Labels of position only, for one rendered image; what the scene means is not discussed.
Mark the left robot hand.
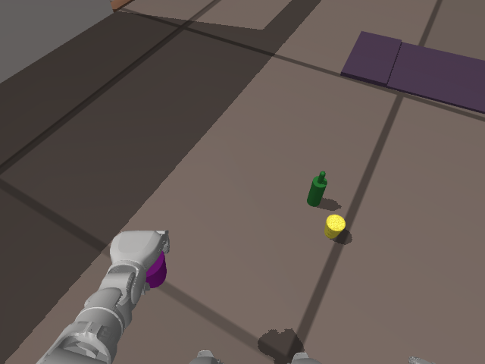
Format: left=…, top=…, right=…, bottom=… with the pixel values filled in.
left=110, top=231, right=170, bottom=295

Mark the left robot arm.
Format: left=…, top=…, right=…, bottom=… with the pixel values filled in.
left=36, top=260, right=146, bottom=364

